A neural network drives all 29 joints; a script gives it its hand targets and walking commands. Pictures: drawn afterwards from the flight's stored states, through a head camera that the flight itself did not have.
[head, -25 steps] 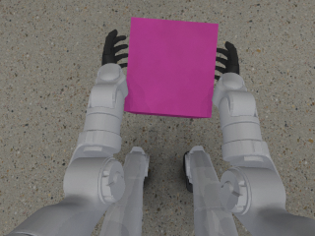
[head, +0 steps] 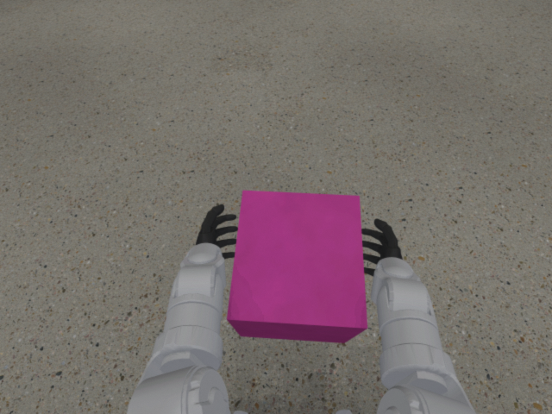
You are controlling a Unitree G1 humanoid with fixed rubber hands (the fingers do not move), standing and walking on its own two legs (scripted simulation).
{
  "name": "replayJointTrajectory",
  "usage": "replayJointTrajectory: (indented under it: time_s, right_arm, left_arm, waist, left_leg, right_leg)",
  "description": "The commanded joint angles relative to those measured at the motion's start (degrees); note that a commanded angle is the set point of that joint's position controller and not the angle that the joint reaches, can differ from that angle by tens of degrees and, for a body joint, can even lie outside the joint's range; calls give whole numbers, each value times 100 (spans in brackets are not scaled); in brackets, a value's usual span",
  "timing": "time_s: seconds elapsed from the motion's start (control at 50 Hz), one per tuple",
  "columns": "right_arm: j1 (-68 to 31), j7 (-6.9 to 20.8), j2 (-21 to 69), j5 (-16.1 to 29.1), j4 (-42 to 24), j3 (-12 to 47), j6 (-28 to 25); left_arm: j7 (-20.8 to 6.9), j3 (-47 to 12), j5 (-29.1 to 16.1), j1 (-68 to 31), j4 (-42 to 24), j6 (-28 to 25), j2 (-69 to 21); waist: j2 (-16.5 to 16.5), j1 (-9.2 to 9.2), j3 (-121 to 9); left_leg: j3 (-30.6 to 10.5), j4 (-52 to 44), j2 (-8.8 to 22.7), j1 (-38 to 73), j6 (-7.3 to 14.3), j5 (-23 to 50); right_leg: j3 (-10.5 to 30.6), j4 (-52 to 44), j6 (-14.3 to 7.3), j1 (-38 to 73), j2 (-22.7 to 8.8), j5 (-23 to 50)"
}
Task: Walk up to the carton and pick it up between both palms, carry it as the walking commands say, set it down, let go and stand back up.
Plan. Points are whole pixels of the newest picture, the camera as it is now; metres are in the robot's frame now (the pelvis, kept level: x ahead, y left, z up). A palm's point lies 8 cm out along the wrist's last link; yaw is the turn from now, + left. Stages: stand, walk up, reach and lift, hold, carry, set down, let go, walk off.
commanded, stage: reach and lift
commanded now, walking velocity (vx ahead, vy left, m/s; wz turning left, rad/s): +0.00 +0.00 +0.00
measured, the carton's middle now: (296, 270) +0.37 -0.01 -0.07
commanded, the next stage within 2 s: hold in 1.86 s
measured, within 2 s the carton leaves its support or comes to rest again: neither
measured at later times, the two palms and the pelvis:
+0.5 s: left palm (197, 248) +0.33 +0.13 +0.07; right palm (402, 259) +0.32 -0.15 +0.06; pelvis +0.02 +0.00 +0.03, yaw +1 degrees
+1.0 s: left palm (196, 246) +0.32 +0.13 +0.09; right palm (407, 256) +0.32 -0.15 +0.08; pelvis +0.01 -0.01 +0.03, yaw +0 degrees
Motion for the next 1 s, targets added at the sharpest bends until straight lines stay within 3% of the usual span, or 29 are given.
replayJointTrajectory:
  time_s: [0.0, 0.08, 0.1, 0.18, 0.2, 0.24, 0.26, 0.28, 0.3, 0.32, 0.34, 0.36, 0.42, 0.48, 0.5, 0.52, 0.54, 0.58, 0.64, 0.66, 0.68, 0.72, 0.78, 0.8, 0.84, 0.86, 0.92, 0.94, 0.98]
  right_arm:
    - [-3859, 1737, 5821, 1581, -824, 3832, -287]
    - [-3078, 1708, 5484, 1684, -1220, 4205, -177]
    - [-2978, 1722, 5371, 1495, -1398, 4143, -146]
    - [-2583, 1760, 5814, 1786, -1564, 4670, -53]
    - [-3005, 1701, 5954, 1987, -2265, 5047, -38]
    - [-2784, 1677, 6118, 2079, -2519, 5261, 25]
    - [-2334, 1667, 5794, 1793, -1840, 4640, 140]
    - [-2333, 1644, 6063, 2177, -2482, 5250, 194]
    - [-2206, 1648, 5712, 1753, -1589, 4490, 270]
    - [-2377, 1617, 5949, 2201, -2482, 5150, 267]
    - [-1954, 1606, 5702, 1896, -1934, 4716, 412]
    - [-2301, 1664, 5732, 2031, -2093, 4747, 420]
    - [-2091, 1710, 5467, 1753, -1758, 4430, 628]
    - [-2897, 1756, 5774, 2014, -1809, 4398, 818]
    - [-2895, 1759, 5824, 1946, -1862, 4485, 819]
    - [-3041, 1771, 5972, 2185, -2150, 4845, 885]
    - [-3029, 1772, 5752, 1985, -1444, 4237, 983]
    - [-3491, 1818, 5841, 2170, -2226, 4842, 991]
    - [-3787, 1855, 5665, 2040, -1641, 4330, 1030]
    - [-3737, 1906, 5712, 2095, -1439, 4402, 1111]
    - [-3476, 1953, 5499, 2003, -1109, 4122, 1039]
    - [-3608, 1869, 5761, 1963, -892, 3935, 1030]
    - [-3925, 1847, 5878, 1958, -1169, 4051, 926]
    - [-3937, 1826, 5901, 1958, -918, 3969, 948]
    - [-3976, 1806, 5764, 2015, -1324, 4047, 885]
    - [-3623, 1780, 5695, 1831, -1001, 3786, 999]
    - [-3620, 1769, 5820, 1805, -1209, 3839, 1121]
    - [-3266, 1789, 5733, 1664, -846, 3664, 1129]
    - [-3672, 1830, 5755, 1869, -1129, 3875, 1019]
  left_arm:
    - [-1495, -3332, -1358, -2256, 172, 119, -6211]
    - [-1386, -3971, -1548, -1712, -505, 217, -6219]
    - [-1404, -3816, -1528, -1369, -442, 243, -6300]
    - [-1348, -4322, -1769, -1528, -1470, 252, -6127]
    - [-1377, -4298, -1775, -1193, -1257, 340, -6188]
    - [-1453, -4651, -1898, -1323, -1762, 393, -6242]
    - [-1494, -4316, -1736, -1071, -1167, 531, -6118]
    - [-1495, -5020, -2160, -1327, -1991, 528, -6326]
    - [-1513, -4351, -1826, -1128, -1170, 680, -5983]
    - [-1521, -4771, -1973, -781, -1381, 779, -6257]
    - [-1573, -4561, -1884, -932, -1433, 821, -6124]
    - [-1565, -4524, -1876, -1083, -1439, 863, -6144]
    - [-1610, -4270, -1740, -918, -1142, 1049, -6085]
    - [-1648, -4265, -1957, -2183, -1753, 1136, -5930]
    - [-1641, -3975, -1735, -1568, -1305, 1187, -6027]
    - [-1629, -4367, -2005, -1844, -1848, 1179, -5982]
    - [-1634, -3893, -1650, -1702, -1161, 1318, -5633]
    - [-1651, -4031, -1836, -1791, -1328, 1347, -5983]
    - [-1692, -3811, -1745, -2066, -951, 1399, -5910]
    - [-1601, -3658, -1642, -1919, -823, 1483, -5799]
    - [-1587, -4000, -1810, -2418, -1298, 1409, -5923]
    - [-1631, -3880, -1956, -2813, -1085, 1391, -5842]
    - [-1662, -4054, -2059, -2999, -1095, 1311, -6077]
    - [-1672, -3872, -2047, -2908, -923, 1316, -5925]
    - [-1685, -3772, -1962, -2457, -675, 1370, -6120]
    - [-1664, -3767, -1974, -2596, -690, 1442, -6134]
    - [-1691, -3377, -1779, -1930, -378, 1501, -6009]
    - [-1699, -3441, -1807, -2077, -482, 1492, -6054]
    - [-1614, -3509, -1710, -2191, -619, 1482, -5826]
  waist:
    - [45, -75, -3084]
    - [181, -135, -2949]
    - [-140, -142, -2722]
    - [-244, 75, -3052]
    - [-478, 271, -3323]
    - [-339, 212, -3841]
    - [-318, -20, -2753]
    - [-102, -90, -3628]
    - [-278, -67, -2324]
    - [-305, 29, -2975]
    - [-132, -240, -2293]
    - [-45, -110, -2287]
    - [-120, -317, -1504]
    - [-13, -210, -973]
    - [12, 28, -1111]
    - [-3, 55, -1602]
    - [40, 105, -878]
    - [-270, 248, -1207]
    - [103, 172, -1113]
    - [-107, 370, -1011]
    - [162, 49, -1099]
    - [-228, -27, -1164]
    - [38, -30, -1805]
    - [-229, -60, -1547]
    - [164, 124, -1831]
    - [153, -64, -1532]
    - [-268, 154, -1347]
    - [-97, 31, -1564]
    - [-17, 238, -1121]
  left_leg:
    - [147, -939, -596, 2055, 153, 2043]
    - [-52, -1176, -533, 2071, -3, 2839]
    - [-26, -1233, -510, 2187, 48, 2642]
    - [-131, -1344, -531, 2408, 25, 2689]
    - [-27, -1331, -582, 2672, 122, 2720]
    - [27, -1436, -617, 2664, 94, 2628]
    - [31, -1504, -562, 2565, 108, 2429]
    - [28, -1607, -565, 3216, 77, 2861]
    - [-29, -1567, -540, 2609, 103, 2263]
    - [62, -1702, -601, 3074, 103, 2707]
    - [72, -1781, -577, 2710, 49, 2222]
    - [-25, -1841, -518, 2810, 114, 1937]
    - [84, -2064, -443, 2834, 60, 1455]
    - [114, -2159, -378, 2435, 148, 474]
    - [144, -2054, -416, 2443, 143, 677]
    - [98, -2143, -379, 2651, 166, 836]
    - [89, -2211, -337, 2273, 218, 244]
    - [110, -2164, -350, 2657, 255, 648]
    - [216, -2170, -374, 2631, 195, 72]
    - [138, -2362, -311, 2725, 196, 292]
    - [-2, -2311, -249, 2742, 93, 206]
    - [118, -2199, -268, 2912, 164, 227]
    - [217, -2075, -281, 3004, 85, 417]
    - [214, -2138, -258, 2820, 101, 411]
    - [223, -2117, -341, 3008, 46, 1084]
    - [197, -2235, -307, 2954, 32, 939]
    - [253, -2311, -379, 2872, 126, 1197]
    - [293, -2295, -381, 3002, 87, 966]
    - [258, -2264, -317, 2900, 93, 981]
  right_leg:
    - [-377, -788, -14, 2440, 630, 2109]
    - [-187, -956, -80, 2731, 626, 2714]
    - [-246, -1018, -73, 2743, 653, 2645]
    - [-128, -1126, -36, 3336, 575, 3055]
    - [-96, -1207, 56, 3512, 567, 3159]
    - [-100, -1243, 79, 4259, 513, 3644]
    - [-147, -1330, 65, 3286, 502, 3105]
    - [-164, -1414, 43, 4034, 622, 3473]
    - [-43, -1557, -20, 3002, 493, 2656]
    - [-99, -1610, 60, 3809, 556, 3247]
    - [-103, -1678, 7, 3565, 533, 2835]
    - [-152, -1685, -21, 3550, 550, 2229]
    - [-217, -1898, -52, 3358, 529, 1779]
    - [-215, -1943, -47, 3346, 489, 773]
    - [-184, -1916, -63, 3400, 466, 936]
    - [-207, -1935, -30, 3800, 514, 1102]
    - [-166, -1996, -73, 3403, 485, 454]
    - [-143, -2009, -29, 3637, 480, 724]
    - [-127, -2104, -101, 3322, 415, 14]
    - [-275, -2080, -61, 3502, 494, 270]
    - [-224, -2001, -163, 3244, 508, 225]
    - [-176, -2095, -111, 3152, 462, 190]
    - [-199, -1986, -143, 3268, 476, 427]
    - [-236, -2055, -67, 3445, 455, 430]
    - [-196, -2033, -108, 3406, 473, 935]
    - [-259, -2043, -151, 3432, 483, 817]
    - [-210, -2137, -31, 3675, 503, 1196]
    - [-246, -2189, -64, 3463, 523, 794]
    - [-169, -2095, -63, 3396, 518, 1031]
